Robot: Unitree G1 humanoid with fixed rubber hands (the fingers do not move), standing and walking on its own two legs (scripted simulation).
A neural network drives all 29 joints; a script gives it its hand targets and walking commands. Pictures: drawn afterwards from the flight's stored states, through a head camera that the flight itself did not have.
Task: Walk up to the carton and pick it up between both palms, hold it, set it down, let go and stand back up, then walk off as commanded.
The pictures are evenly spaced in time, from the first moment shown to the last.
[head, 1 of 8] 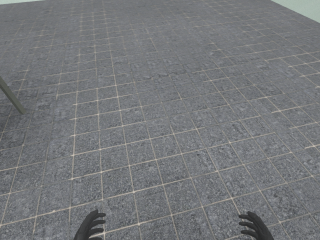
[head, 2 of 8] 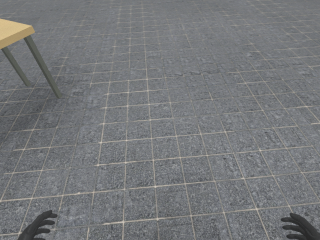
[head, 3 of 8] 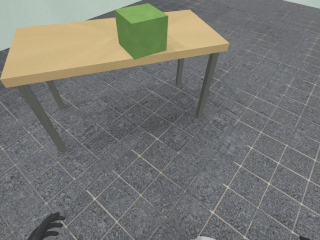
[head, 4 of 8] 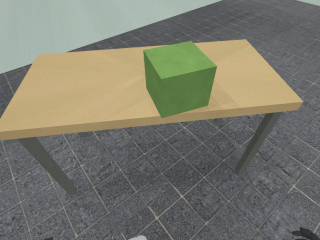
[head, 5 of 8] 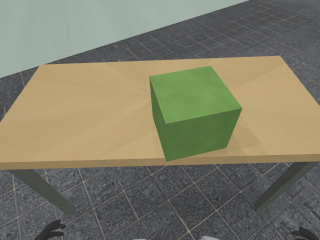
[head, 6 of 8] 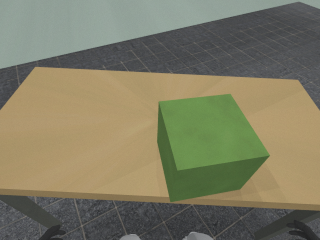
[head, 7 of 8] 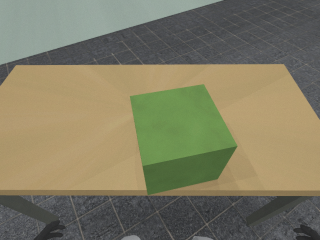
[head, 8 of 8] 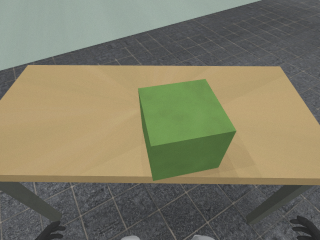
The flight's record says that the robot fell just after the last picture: no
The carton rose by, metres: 0.00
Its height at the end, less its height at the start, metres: +0.00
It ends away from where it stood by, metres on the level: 0.00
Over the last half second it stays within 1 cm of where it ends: yes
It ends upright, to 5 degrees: yes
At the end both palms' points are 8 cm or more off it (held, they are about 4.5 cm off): yes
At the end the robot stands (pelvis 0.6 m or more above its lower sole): yes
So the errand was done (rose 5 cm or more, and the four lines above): no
